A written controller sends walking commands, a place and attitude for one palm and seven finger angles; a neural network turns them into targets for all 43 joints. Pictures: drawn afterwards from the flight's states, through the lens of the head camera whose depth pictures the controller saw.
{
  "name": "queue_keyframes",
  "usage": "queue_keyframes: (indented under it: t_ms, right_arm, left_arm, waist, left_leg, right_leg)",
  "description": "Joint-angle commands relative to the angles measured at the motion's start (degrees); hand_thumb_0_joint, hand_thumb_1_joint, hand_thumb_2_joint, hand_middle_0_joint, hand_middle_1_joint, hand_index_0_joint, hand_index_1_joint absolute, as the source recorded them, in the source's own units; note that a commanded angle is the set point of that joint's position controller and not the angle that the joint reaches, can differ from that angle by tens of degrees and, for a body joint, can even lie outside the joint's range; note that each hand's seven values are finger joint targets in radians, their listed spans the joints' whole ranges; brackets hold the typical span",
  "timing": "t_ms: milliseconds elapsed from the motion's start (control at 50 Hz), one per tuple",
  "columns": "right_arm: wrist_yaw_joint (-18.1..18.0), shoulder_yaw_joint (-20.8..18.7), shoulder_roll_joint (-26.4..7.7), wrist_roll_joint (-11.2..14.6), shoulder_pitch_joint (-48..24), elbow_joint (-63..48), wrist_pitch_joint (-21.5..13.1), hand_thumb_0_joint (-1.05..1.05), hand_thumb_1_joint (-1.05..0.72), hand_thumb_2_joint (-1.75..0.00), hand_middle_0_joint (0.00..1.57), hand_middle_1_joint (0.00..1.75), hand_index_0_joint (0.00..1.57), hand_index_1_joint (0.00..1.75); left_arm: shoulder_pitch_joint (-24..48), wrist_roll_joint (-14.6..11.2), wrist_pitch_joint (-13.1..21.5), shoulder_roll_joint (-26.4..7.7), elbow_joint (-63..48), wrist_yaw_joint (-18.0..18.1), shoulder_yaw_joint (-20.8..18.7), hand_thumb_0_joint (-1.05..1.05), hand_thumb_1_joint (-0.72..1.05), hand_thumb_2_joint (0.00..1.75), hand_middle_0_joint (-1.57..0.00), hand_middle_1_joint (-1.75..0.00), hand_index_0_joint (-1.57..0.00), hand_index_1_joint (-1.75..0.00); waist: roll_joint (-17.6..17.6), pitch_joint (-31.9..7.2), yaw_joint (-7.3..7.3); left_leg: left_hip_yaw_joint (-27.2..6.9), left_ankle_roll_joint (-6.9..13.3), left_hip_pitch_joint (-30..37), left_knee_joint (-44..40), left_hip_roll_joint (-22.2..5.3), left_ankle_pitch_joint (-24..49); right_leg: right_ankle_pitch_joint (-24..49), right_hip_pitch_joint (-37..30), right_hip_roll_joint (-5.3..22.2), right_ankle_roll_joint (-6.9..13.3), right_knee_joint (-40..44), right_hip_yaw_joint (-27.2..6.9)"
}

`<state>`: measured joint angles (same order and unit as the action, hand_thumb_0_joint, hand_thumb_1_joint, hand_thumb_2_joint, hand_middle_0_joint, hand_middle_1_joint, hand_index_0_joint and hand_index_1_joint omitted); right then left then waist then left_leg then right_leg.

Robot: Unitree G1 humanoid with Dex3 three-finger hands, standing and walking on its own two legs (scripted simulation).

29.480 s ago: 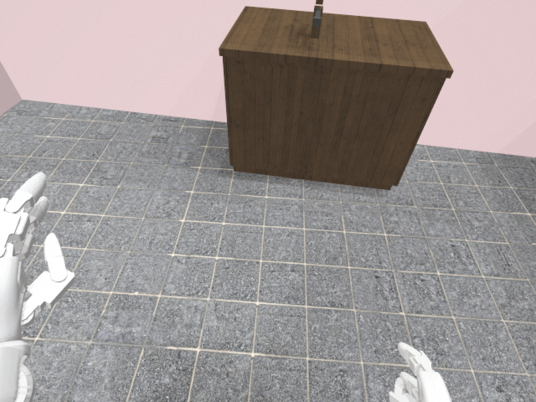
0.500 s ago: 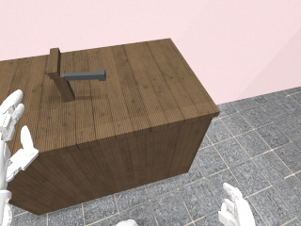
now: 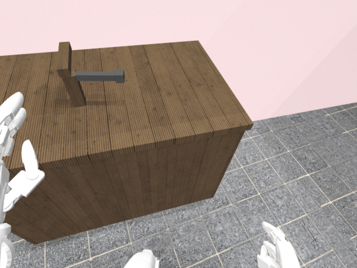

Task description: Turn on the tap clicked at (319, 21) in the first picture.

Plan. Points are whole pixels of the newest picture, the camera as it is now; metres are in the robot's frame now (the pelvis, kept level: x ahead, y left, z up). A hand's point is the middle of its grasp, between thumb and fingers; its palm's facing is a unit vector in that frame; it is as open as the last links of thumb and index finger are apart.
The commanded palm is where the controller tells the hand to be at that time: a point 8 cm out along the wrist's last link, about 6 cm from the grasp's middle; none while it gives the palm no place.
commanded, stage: step back with the hand held close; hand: left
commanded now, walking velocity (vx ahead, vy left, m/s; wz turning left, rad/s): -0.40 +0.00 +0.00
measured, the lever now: (119, 76) +0.60 +0.22 +0.07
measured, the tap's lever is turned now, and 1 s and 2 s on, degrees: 79 79 79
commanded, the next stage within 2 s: stop stepping back and stand still in 0.28 s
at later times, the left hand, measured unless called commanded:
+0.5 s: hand (24, 265) +0.10 +0.20 +0.18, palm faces +0.32 -0.85 -0.41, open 7.4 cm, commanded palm +0.05 +0.25 +0.19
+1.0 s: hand out of the picture +0.00 +0.21 +0.18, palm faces +0.43 -0.83 -0.35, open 7.4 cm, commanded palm -0.06 +0.26 +0.19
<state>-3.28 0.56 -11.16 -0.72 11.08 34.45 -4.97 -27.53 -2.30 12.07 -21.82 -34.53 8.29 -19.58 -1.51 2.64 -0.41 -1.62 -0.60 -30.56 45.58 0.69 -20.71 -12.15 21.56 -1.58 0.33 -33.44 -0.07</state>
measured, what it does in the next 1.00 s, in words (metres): walks backwards: left foot, then right foot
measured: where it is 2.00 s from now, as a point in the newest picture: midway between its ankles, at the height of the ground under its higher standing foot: outside the picture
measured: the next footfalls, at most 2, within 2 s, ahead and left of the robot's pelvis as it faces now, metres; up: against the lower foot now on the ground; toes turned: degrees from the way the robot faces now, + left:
left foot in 0.08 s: +0.09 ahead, +0.13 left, +0.00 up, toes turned +0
right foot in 0.34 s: -0.01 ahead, -0.12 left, +0.00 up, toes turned +1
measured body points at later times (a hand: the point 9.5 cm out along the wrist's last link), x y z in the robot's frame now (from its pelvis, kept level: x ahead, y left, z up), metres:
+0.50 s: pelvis -0.11 -0.03 +0.01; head -0.09 -0.02 +0.46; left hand +0.08 +0.24 +0.20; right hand +0.05 -0.26 -0.08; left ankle -0.11 +0.11 -0.66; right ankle -0.05 -0.12 -0.72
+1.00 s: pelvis -0.21 -0.03 +0.00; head -0.22 -0.02 +0.45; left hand -0.03 +0.26 +0.20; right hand -0.04 -0.26 -0.08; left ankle -0.20 +0.09 -0.73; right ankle -0.11 -0.11 -0.69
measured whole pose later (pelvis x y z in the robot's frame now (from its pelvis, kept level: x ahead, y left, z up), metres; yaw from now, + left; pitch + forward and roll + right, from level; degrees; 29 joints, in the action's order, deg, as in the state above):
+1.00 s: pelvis -0.21 -0.03 +0.00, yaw +2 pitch -3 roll +1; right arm -3.9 0.6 -10.4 -0.2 12.8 36.8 -6.9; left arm -24.6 -2.0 7.6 -21.1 -28.7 8.7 -19.4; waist -2.6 0.5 1.0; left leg 3.4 2.9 -14.6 34.9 -0.4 -18.8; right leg -22.7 29.4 -1.9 1.3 -50.6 0.6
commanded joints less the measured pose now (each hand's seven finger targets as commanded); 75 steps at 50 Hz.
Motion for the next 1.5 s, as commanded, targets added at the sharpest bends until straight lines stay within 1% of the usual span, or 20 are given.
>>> queue_keyframes:
  t_ms: [0,80,160,260,320,360,520,640,700,740,760,900,940,1020,1140,1160,1200,1340,1380,1480]
  right_arm:
    - [-0.4,-1.9,-5.4,0.3,-5.0,-8.3,-1.5,0.00,-0.90,-0.90,0.20,0.30,0.20,0.30]
    - [-0.8,-3.7,-7.6,0.8,-4.0,-8.9,-3.3,0.00,-0.90,-0.90,0.20,0.30,0.20,0.30]
    - [0.7,-4.2,-7.3,0.3,-1.7,-6.5,-6.3,0.00,-0.90,-0.90,0.20,0.30,0.20,0.30]
    - [0.8,-2.9,-8.0,0.1,-4.7,-8.0,-6.3,0.00,-0.90,-0.90,0.20,0.30,0.20,0.30]
    - [0.5,-2.9,-7.2,0.1,-4.4,-8.2,-5.4,0.00,-0.90,-0.90,0.20,0.30,0.20,0.30]
    - [0.0,-4.8,-6.9,1.7,-3.3,-8.5,-4.8,0.00,-0.90,-0.90,0.20,0.30,0.20,0.30]
    - [-1.6,-2.7,-5.5,1.0,-3.5,-7.7,-3.6,0.00,-0.90,-0.90,0.20,0.30,0.20,0.30]
    - [-1.0,-3.8,-7.5,1.8,-2.8,-7.7,-5.9,0.00,-0.90,-0.90,0.20,0.30,0.20,0.30]
    - [-0.5,-3.8,-8.4,2.0,-3.2,-6.6,-6.1,0.00,-0.90,-0.90,0.20,0.30,0.20,0.30]
    - [-0.7,-5.1,-8.5,1.7,-3.6,-6.5,-5.1,0.00,-0.90,-0.90,0.20,0.30,0.20,0.30]
    - [-0.5,-4.7,-8.1,1.3,-3.4,-5.2,-4.8,0.00,-0.90,-0.90,0.20,0.30,0.20,0.30]
    - [-1.6,-1.8,-6.5,0.6,-4.0,-5.4,-4.6,0.00,-0.90,-0.90,0.20,0.30,0.20,0.30]
    - [-1.1,-2.4,-8.1,0.7,-4.0,-7.0,-5.4,0.00,-0.90,-0.90,0.20,0.30,0.20,0.30]
    - [1.0,-2.5,-6.2,2.0,-4.0,-4.4,-5.7,0.00,-0.90,-0.90,0.20,0.30,0.20,0.30]
    - [-0.5,-2.3,-7.6,1.2,-3.9,-5.8,-5.0,0.00,-0.90,-0.90,0.20,0.30,0.20,0.30]
    - [-0.6,-2.7,-7.6,1.0,-3.6,-5.9,-4.8,0.00,-0.90,-0.90,0.20,0.30,0.20,0.30]
    - [-0.2,-2.7,-6.6,1.2,-4.8,-6.5,-4.6,0.00,-0.90,-0.90,0.20,0.30,0.20,0.30]
    - [-1.1,-2.5,-6.1,0.9,-5.9,-5.9,-3.8,0.00,-0.90,-0.90,0.20,0.30,0.20,0.30]
    - [-1.3,-3.3,-8.4,0.7,-6.0,-7.3,-4.1,0.00,-0.90,-0.90,0.20,0.30,0.20,0.30]
    - [-1.1,-3.1,-7.1,1.5,-5.4,-7.3,-4.7,0.00,-0.90,-0.90,0.20,0.30,0.20,0.30]
  left_arm:
    - [4.1,-0.9,2.3,-11.5,-10.9,1.4,-8.3,0.00,0.90,0.90,-0.20,-0.30,-0.20,-0.30]
    - [2.8,-1.8,4.0,-10.3,-10.8,1.3,-8.7,0.00,0.90,0.90,-0.20,-0.30,-0.20,-0.30]
    - [3.8,-1.5,3.2,-7.9,-13.2,0.9,-7.0,0.00,0.90,0.90,-0.20,-0.30,-0.20,-0.30]
    - [3.4,-0.9,2.1,-7.9,-11.7,0.5,-5.8,0.00,0.90,0.90,-0.20,-0.30,-0.20,-0.30]
    - [3.3,-0.3,3.1,-9.5,-10.1,0.0,-7.4,0.00,0.90,0.90,-0.20,-0.30,-0.20,-0.30]
    - [0.9,-1.1,2.5,-9.8,-9.3,0.3,-6.8,0.00,0.90,0.90,-0.20,-0.30,-0.20,-0.30]
    - [1.6,-0.5,-0.7,-10.0,-7.6,2.5,-9.1,0.00,0.90,0.90,-0.20,-0.30,-0.20,-0.30]
    - [0.6,-0.5,0.1,-9.1,-9.5,1.9,-7.6,0.00,0.90,0.90,-0.20,-0.30,-0.20,-0.30]
    - [4.3,-0.2,0.2,-8.6,-6.3,1.1,-6.8,0.00,0.90,0.90,-0.20,-0.30,-0.20,-0.30]
    - [4.8,-0.1,-0.4,-8.5,-2.0,0.2,-6.1,0.00,0.90,0.90,-0.20,-0.30,-0.20,-0.30]
    - [9.2,-0.3,0.1,-8.0,-4.8,-0.4,-4.8,0.00,0.90,0.90,-0.20,-0.30,-0.20,-0.30]
    - [7.9,-0.5,-1.3,-9.2,-6.9,1.3,-5.5,0.00,0.90,0.90,-0.20,-0.30,-0.20,-0.30]
    - [13.5,1.0,-0.3,-10.7,-11.7,1.9,-6.9,0.00,0.90,0.90,-0.20,-0.30,-0.20,-0.30]
    - [7.4,0.4,-0.9,-8.2,-1.1,0.9,-5.7,0.00,0.90,0.90,-0.20,-0.30,-0.20,-0.30]
    - [6.9,0.3,-1.4,-6.4,-1.5,1.3,-4.4,0.00,0.90,0.90,-0.20,-0.30,-0.20,-0.30]
    - [7.5,0.5,-1.4,-5.8,-1.2,1.1,-3.6,0.00,0.90,0.90,-0.20,-0.30,-0.20,-0.30]
    - [10.1,0.4,-1.2,-9.5,-2.1,0.8,-5.4,0.00,0.90,0.90,-0.20,-0.30,-0.20,-0.30]
    - [5.2,-0.8,0.6,-9.4,-7.9,2.0,-6.8,0.00,0.90,0.90,-0.20,-0.30,-0.20,-0.30]
    - [5.0,-0.8,1.2,-8.9,-8.8,2.4,-7.0,0.00,0.90,0.90,-0.20,-0.30,-0.20,-0.30]
    - [3.0,0.0,1.2,-7.3,-1.5,1.7,-6.1,0.00,0.90,0.90,-0.20,-0.30,-0.20,-0.30]
  waist:
    - [-4.7,-8.2,1.64]
    - [16.5,-12.2,0.77]
    - [12.3,-13.0,-0.07]
    - [15.5,-9.2,-0.31]
    - [6.7,-8.4,-0.46]
    - [-15.7,-10.6,-1.14]
    - [-7.3,-9.7,1.92]
    - [20.7,-3.3,1.98]
    - [2.4,-2.7,0.07]
    - [-19.1,-5.2,0.14]
    - [-15.5,-3.6,1.32]
    - [1.4,-7.4,2.53]
    - [24.6,-4.8,1.98]
    - [6.4,2.5,1.17]
    - [11.1,-4.2,-0.17]
    - [3.7,-5.0,-0.67]
    - [-12.2,-4.4,-0.18]
    - [1.1,-5.3,1.34]
    - [11.2,-4.3,0.57]
    - [0.7,-1.2,0.26]
  left_leg:
    - [-2.0,0.0,8.7,-4.7,-2.3,-1.0]
    - [-17.5,8.4,13.5,-29.4,-19.9,17.8]
    - [-11.6,8.8,20.8,-24.0,-17.0,30.4]
    - [-10.7,6.1,10.3,-27.7,-15.1,2.4]
    - [-5.1,2.1,8.4,-15.5,-8.7,-7.8]
    - [2.2,-2.6,8.8,19.4,1.7,-7.6]
    - [1.0,2.8,14.8,-10.8,-1.2,-4.1]
    - [-13.1,10.6,10.3,-32.1,-14.5,-0.1]
    - [-4.8,6.9,4.6,-17.2,-8.6,-6.0]
    - [2.7,3.2,0.0,12.5,2.1,-11.8]
    - [-0.2,2.5,3.0,22.1,1.2,-5.7]
    - [4.7,5.0,24.8,-21.1,-1.2,-7.1]
    - [-20.7,13.7,16.8,-38.0,-19.7,-21.6]
    - [-18.0,13.8,12.0,-34.4,-18.6,-16.0]
    - [-3.1,6.5,5.6,-24.7,-10.7,-17.2]
    - [1.1,5.2,2.9,-13.5,-7.0,-12.7]
    - [2.0,2.3,-5.1,14.3,-0.8,-6.2]
    - [2.7,3.1,22.0,-16.7,-2.3,1.1]
    - [-8.3,6.1,17.9,-25.6,-8.1,-5.3]
    - [-3.6,3.8,9.1,-21.2,-4.6,-5.0]
  right_leg:
    - [23.3,-0.2,17.9,7.2,7.3,-10.8]
    - [-17.2,4.6,-1.3,-0.7,-20.9,-3.3]
    - [-13.5,7.6,0.1,-1.5,-19.3,-4.1]
    - [-6.3,-6.6,-1.1,-0.9,1.1,-1.2]
    - [3.6,-8.1,2.6,1.3,15.7,-1.5]
    - [4.3,4.0,21.2,11.0,21.8,-21.6]
    - [-6.0,-2.0,16.0,5.4,11.3,-15.5]
    - [-12.7,0.4,0.8,-1.9,-15.6,0.5]
    - [-5.7,-14.2,0.8,-1.2,6.2,0.3]
    - [-31.3,-10.1,17.4,6.1,24.3,-30.6]
    - [-36.4,-0.5,19.6,7.5,27.9,-34.1]
    - [-26.3,6.7,8.9,4.3,7.8,-8.2]
    - [-16.6,12.4,-3.3,-1.1,-33.7,1.4]
    - [-7.3,19.8,4.9,-0.4,-35.0,-4.4]
    - [-7.8,-14.9,-0.6,0.1,5.7,7.1]
    - [-6.4,-18.8,1.5,1.6,11.0,3.4]
    - [-3.4,-16.4,21.6,10.4,22.6,-28.1]
    - [-18.3,0.9,13.2,5.2,14.2,-8.5]
    - [-15.2,-1.3,5.7,1.9,6.3,-4.3]
    - [-9.7,-8.0,5.8,0.9,13.4,-5.9]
